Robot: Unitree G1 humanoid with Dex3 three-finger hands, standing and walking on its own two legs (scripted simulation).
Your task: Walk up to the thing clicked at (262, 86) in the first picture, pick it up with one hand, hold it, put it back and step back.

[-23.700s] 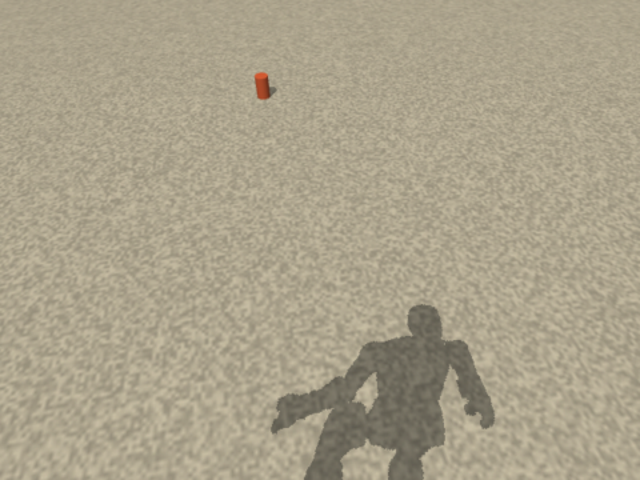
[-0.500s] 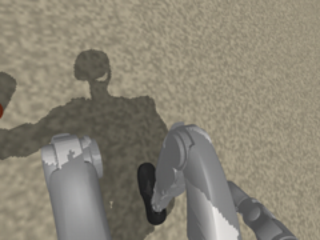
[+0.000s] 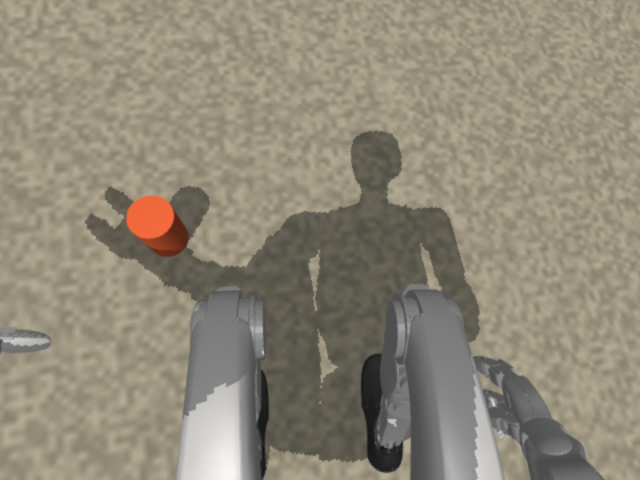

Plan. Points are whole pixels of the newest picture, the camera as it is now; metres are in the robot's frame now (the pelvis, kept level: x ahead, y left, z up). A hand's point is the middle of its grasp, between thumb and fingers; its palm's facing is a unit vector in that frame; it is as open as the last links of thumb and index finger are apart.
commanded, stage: home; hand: left
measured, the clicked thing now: (160, 228) +0.46 +0.30 -0.32
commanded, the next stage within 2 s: none
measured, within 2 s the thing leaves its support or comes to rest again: neither
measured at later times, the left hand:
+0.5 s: hand out of the picture +0.25 +0.26 +0.13, palm faces +0.25 -0.86 -0.44, open 17.3 cm
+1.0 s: hand out of the picture +0.24 +0.19 +0.28, palm faces +0.21 -0.93 -0.31, open 17.3 cm
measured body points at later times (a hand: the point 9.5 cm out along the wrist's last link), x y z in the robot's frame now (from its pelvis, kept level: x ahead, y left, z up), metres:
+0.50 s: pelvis +0.06 -0.02 +0.23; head +0.17 +0.01 +0.67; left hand +0.23 +0.30 +0.16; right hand +0.26 -0.26 +0.14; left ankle +0.08 +0.11 -0.35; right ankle +0.12 -0.14 -0.35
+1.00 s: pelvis +0.10 -0.01 +0.33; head +0.12 -0.01 +0.78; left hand +0.23 +0.24 +0.30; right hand +0.28 -0.22 +0.26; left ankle +0.08 +0.11 -0.35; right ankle +0.12 -0.14 -0.35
